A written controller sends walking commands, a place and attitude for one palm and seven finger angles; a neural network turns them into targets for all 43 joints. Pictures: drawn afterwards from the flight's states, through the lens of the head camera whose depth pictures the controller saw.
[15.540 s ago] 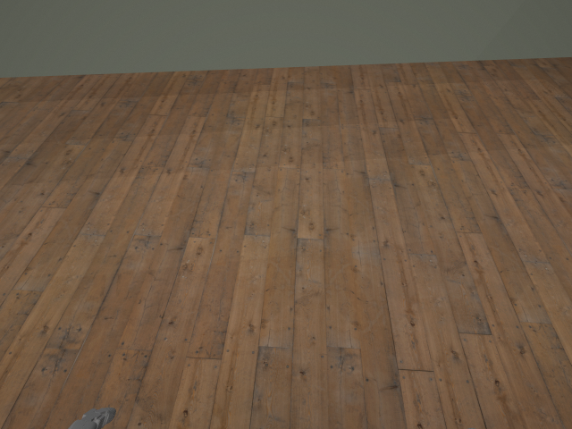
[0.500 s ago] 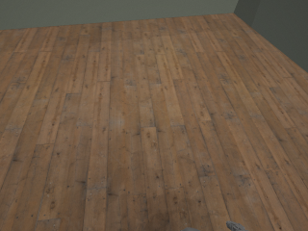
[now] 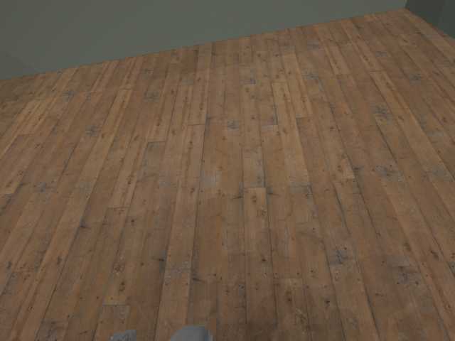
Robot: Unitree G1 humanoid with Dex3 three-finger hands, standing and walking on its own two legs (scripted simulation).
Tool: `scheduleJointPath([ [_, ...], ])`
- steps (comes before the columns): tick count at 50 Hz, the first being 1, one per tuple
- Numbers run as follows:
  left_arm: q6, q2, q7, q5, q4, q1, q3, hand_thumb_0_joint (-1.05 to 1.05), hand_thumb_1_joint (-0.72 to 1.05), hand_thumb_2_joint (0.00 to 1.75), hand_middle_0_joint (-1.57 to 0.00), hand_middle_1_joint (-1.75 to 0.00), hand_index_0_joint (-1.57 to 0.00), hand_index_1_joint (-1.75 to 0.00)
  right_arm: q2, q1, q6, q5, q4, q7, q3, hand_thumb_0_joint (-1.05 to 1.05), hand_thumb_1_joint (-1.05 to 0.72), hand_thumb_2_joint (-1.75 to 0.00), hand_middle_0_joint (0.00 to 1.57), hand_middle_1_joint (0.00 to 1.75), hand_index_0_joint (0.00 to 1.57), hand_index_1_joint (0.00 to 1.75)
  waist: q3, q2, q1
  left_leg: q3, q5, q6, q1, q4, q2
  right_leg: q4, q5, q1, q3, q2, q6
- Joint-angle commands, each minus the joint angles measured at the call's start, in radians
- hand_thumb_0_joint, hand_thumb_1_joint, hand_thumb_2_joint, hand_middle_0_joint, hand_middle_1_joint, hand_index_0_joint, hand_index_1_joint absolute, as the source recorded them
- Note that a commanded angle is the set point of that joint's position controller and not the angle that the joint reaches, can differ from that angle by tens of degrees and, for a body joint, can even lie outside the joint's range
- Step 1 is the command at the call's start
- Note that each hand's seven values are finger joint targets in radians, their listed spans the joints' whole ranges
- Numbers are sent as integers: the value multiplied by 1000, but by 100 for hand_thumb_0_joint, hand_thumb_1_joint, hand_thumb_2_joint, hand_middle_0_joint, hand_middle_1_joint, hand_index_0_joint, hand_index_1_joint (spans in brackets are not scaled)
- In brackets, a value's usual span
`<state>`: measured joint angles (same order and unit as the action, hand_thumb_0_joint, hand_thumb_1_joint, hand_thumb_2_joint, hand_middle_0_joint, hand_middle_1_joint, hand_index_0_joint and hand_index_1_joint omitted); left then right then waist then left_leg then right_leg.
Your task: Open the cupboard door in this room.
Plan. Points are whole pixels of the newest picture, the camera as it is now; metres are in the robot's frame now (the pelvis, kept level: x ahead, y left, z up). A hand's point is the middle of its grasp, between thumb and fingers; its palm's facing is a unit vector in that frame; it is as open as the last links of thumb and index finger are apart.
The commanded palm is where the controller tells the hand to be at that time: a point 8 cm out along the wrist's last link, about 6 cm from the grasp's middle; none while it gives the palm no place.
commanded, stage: turn or walk to find it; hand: left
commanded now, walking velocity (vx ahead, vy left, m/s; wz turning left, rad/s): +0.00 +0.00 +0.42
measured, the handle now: out of the picture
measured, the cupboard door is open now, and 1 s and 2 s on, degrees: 0 0 0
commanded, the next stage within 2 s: none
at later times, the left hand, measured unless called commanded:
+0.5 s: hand out of the picture -0.09 +0.26 -0.19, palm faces +0.30 -0.93 -0.23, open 7.4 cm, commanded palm none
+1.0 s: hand out of the picture -0.01 +0.25 -0.15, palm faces +0.39 -0.89 -0.26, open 7.4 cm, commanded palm none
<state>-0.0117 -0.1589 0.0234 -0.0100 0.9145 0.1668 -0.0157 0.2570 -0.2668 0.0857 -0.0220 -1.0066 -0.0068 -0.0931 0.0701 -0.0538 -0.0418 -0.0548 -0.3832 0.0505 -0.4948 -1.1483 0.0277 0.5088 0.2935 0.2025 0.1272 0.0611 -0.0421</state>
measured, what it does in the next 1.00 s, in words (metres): steps on the spot, turning left: left foot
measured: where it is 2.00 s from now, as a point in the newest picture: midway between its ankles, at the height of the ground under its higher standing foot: outside the picture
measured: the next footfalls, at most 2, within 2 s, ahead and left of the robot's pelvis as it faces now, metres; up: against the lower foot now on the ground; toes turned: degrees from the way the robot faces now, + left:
left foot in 0.38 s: -0.02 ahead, +0.15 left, +0.00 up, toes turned +16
right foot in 1.02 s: +0.01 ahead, -0.08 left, +0.00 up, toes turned +25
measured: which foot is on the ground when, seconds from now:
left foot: up 0.00-0.36, down 0.38-1.00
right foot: down 0.00-0.38, up 0.40-1.00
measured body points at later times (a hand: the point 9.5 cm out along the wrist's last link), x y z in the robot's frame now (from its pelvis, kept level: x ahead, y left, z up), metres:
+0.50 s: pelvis -0.04 +0.06 -0.01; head -0.02 +0.10 +0.44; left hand -0.10 +0.31 -0.17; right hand +0.14 -0.16 -0.12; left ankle -0.06 +0.14 -0.74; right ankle -0.03 -0.09 -0.68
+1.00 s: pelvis -0.06 +0.02 +0.00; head -0.01 +0.02 +0.44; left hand -0.03 +0.30 -0.13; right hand +0.04 -0.21 -0.16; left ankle -0.06 +0.14 -0.74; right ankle -0.03 -0.10 -0.73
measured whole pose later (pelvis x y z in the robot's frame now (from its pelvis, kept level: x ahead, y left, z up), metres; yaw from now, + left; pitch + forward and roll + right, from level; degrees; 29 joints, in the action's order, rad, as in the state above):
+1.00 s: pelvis -0.06 +0.02 +0.00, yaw +25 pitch +2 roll +1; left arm -0.04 -0.20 0.02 0.00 0.91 0.08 -0.04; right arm 0.20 -0.29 0.05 -0.02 -1.00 0.01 -0.06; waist 0.06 -0.03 -0.06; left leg -0.13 -0.16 -0.02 -0.32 -0.46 0.09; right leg 0.62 0.36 0.28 0.01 0.01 0.06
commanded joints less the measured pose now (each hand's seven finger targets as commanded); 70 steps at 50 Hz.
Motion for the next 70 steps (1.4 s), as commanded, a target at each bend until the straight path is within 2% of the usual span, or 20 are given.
scheduleJointPath([
  [1, 32, -179, 11, -2, -45, 47, -52, 0, 90, 90, -20, -30, -20, -30, 58, -2, -20, -1, 50, -4, -10, 0, -90, -90, 20, 30, 20, 30, -34, 242, 39, -1, 54, 27, -76, -78, -46, -200, -378, -78, -127, 228, -36],
  [13, 20, -247, 14, -25, 22, 151, -74, 0, 90, 90, -20, -30, -20, -30, 28, 163, -40, 16, 92, -2, 24, 0, -90, -90, 20, 30, 20, 30, -66, 232, 98, 96, -107, 6, 74, 338, -73, -136, -469, -133, -109, 331, -121],
  [17, 11, -263, 6, -16, 29, 114, -82, 0, 90, 90, -20, -30, -20, -30, 42, 89, -56, 14, 83, 1, 26, 0, -90, -90, 20, 30, 20, 30, -113, 219, 44, 145, 90, -16, 264, 620, -54, -28, -398, -62, -26, 299, -48],
  [18, 4, -245, 5, -8, 28, 100, -78, 0, 90, 90, -20, -30, -20, -30, 74, 50, -65, 14, 75, -2, 19, 0, -90, -90, 20, 30, 20, 30, -127, 122, 16, 95, 216, -28, 395, 748, -90, 81, -286, 40, 18, 266, 3],
  [19, -6, -184, 1, 0, 1, 119, -69, 0, 90, 90, -20, -30, -20, -30, 175, 20, -76, 5, 80, 2, -3, 0, -90, -90, 20, 30, 20, 30, -146, -169, 2, -209, 428, -112, 509, 823, -303, 286, 58, 253, 78, 128, 86],
  [20, -17, -147, 3, -6, -32, 67, -48, 0, 90, 90, -20, -30, -20, -30, 243, -13, -67, 6, 73, 11, -17, 0, -90, -90, 20, 30, 20, 30, -110, -275, -21, -327, 662, -209, 463, 851, -440, 450, 370, 345, 16, 56, 115],
  [21, -26, -176, 4, -8, -33, 44, -54, 0, 90, 90, -20, -30, -20, -30, 232, -3, -60, 2, 68, 13, -11, 0, -90, -90, 20, 30, 20, 30, -94, -154, -19, -261, 569, -250, 387, 841, -448, 539, 338, 307, -53, 69, 97],
  [22, -35, -165, 5, -12, -15, 26, -59, 0, 90, 90, -20, -30, -20, -30, 194, 42, -66, 0, 75, 23, -2, 0, -90, -90, 20, 30, 20, 30, -64, -204, -5, -248, 483, -216, 332, 872, -370, 564, 271, 323, -99, 70, 100],
  [24, -35, -184, -7, -13, 11, 40, -67, 0, 90, 90, -20, -30, -20, -30, 159, 129, -66, 1, 104, 30, 13, 0, -90, -90, 20, 30, 20, 30, -14, -134, 31, -186, 395, -184, 307, 869, -299, 629, 145, 351, -113, 61, 108],
  [28, -28, -186, -12, -13, 32, 75, -68, 0, 90, 90, -20, -30, -20, -30, 145, 102, -80, 12, 106, 29, 13, 0, -90, -90, 20, 30, 20, 30, -70, -64, 46, -132, 476, -157, 390, 864, -236, 646, 43, 356, -114, 44, 132],
  [42, -24, -148, 1, -2, -48, -87, -55, 0, 90, 90, -20, -30, -20, -30, 133, -26, -74, -5, 81, 29, -7, 0, -90, -90, 20, 30, 20, 30, -105, -80, -7, -349, 481, -239, 399, 832, -251, 400, 160, 284, -142, -2, 127],
  [48, -9, -141, 6, 9, -37, 2, -54, 0, 90, 90, -20, -30, -20, -30, 132, 5, -65, -4, 85, 22, -15, 0, -90, -90, 20, 30, 20, 30, -151, -83, 39, -365, 488, -200, 271, 769, -186, 44, 43, 25, -118, -54, 96],
  [49, -3, -151, 9, 10, -26, 46, -57, 0, 90, 90, -20, -30, -20, -30, 122, 14, -64, 2, 90, 20, -14, 0, -90, -90, 20, 30, 20, 30, -168, -59, 61, -346, 408, -167, 201, 740, -156, -95, -59, -92, -113, -41, 92],
  [50, 5, -191, 14, 4, -20, 72, -66, 0, 90, 90, -20, -30, -20, -30, 84, 6, -64, 9, 92, 15, -12, 0, -90, -90, 20, 30, 20, 30, -168, 37, 69, -283, 248, -112, 65, 678, -98, -191, -87, -232, -182, 47, 71],
  [51, 13, -273, 21, -11, -24, 86, -83, 0, 90, 90, -20, -30, -20, -30, 31, -1, -66, 15, 111, 10, -3, 0, -90, -90, 20, 30, 20, 30, -161, 281, 81, -102, -12, -41, -115, 483, 28, -249, -30, -310, -431, 289, -15],
  [52, 8, -293, 20, -10, -44, 60, -80, 0, 90, 90, -20, -30, -20, -30, 64, 33, -59, 4, 125, 14, -14, 0, -90, -90, 20, 30, 20, 30, -101, 306, 87, -39, -183, -24, -108, 264, 56, -272, -97, -131, -510, 421, -108],
  [53, 6, -254, 24, -5, -62, 6, -78, 0, 90, 90, -20, -30, -20, -30, 84, 28, -46, -3, 115, 11, -23, 0, -90, -90, 20, 30, 20, 30, -64, 208, 58, -69, -148, -27, -76, 126, 19, -279, -70, -24, -439, 398, -135],
  [55, 13, -201, 20, -1, -73, -75, -66, 0, 90, 90, -20, -30, -20, -30, 60, -22, -25, -7, 65, 3, -22, 0, -90, -90, 20, 30, 20, 30, -6, 172, 6, -50, -47, -14, -74, -18, -7, -258, -96, 29, -299, 275, -81],
  [58, 28, -161, 14, 0, -57, -29, -53, 0, 90, 90, -20, -30, -20, -30, 43, -47, -24, -2, 46, -4, -16, 0, -90, -90, 20, 30, 20, 30, -1, 180, 3, -18, 48, 9, -85, -72, -21, -213, -312, -15, -162, 210, -40],
  [70, 26, -218, 13, -20, 20, 181, -67, 0, 90, 90, -20, -30, -20, -30, 35, 160, -31, 8, 88, 2, 20, 0, -90, -90, 20, 30, 20, 30, -58, 235, 93, 63, -77, 24, -9, 218, -58, -123, -632, -184, -121, 283, -105],
])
